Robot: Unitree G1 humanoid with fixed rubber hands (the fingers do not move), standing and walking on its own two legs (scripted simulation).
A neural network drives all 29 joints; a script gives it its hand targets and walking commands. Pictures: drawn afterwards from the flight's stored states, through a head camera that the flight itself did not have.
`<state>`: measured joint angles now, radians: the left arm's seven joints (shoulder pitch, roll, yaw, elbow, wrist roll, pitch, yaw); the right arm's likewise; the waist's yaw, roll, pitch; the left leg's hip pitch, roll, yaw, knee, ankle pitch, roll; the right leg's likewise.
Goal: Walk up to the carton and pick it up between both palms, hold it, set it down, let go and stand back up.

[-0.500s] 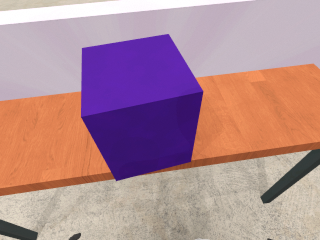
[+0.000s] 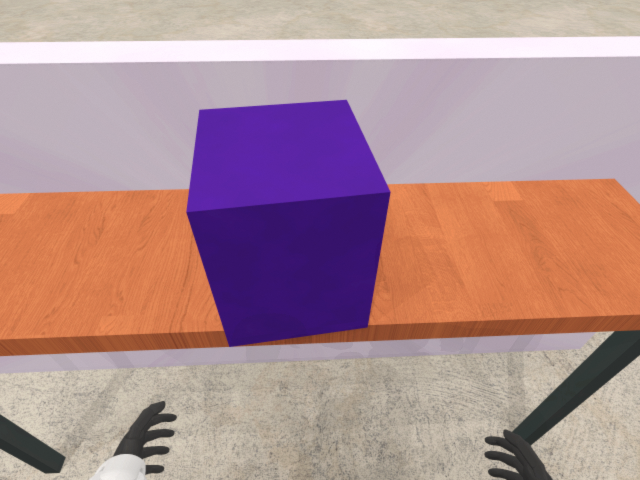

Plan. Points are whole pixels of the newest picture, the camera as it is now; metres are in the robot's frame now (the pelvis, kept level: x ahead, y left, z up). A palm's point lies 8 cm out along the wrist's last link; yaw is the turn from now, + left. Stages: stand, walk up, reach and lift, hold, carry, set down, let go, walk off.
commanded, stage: reach and lift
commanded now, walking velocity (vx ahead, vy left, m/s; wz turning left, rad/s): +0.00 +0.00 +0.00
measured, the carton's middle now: (287, 224) +0.42 +0.09 +0.11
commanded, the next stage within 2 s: none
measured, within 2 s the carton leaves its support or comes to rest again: neither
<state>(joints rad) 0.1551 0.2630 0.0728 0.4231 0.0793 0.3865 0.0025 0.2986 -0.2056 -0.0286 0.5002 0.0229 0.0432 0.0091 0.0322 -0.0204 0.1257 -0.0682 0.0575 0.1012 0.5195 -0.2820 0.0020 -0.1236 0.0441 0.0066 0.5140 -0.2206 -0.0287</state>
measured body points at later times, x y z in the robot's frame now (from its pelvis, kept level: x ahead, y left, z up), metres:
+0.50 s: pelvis +0.03 +0.00 +0.01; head +0.02 +0.02 +0.46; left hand +0.17 +0.28 -0.02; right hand +0.19 -0.19 -0.02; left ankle +0.02 +0.12 -0.73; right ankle +0.04 -0.10 -0.73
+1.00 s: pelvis +0.05 +0.02 +0.02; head +0.05 +0.03 +0.47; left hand +0.19 +0.28 +0.04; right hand +0.22 -0.15 +0.04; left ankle +0.02 +0.13 -0.73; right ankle +0.04 -0.10 -0.73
